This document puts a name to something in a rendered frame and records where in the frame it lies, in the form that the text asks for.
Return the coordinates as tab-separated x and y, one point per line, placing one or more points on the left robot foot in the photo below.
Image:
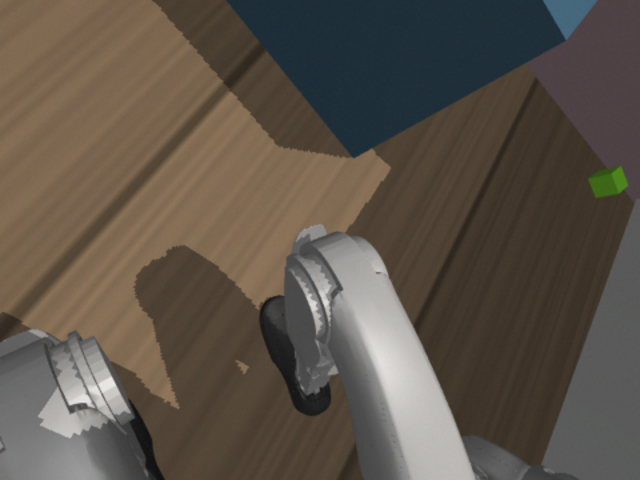
145	442

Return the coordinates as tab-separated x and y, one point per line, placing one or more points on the right robot foot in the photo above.
281	350

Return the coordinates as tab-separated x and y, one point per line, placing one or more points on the right robot hand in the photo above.
490	461

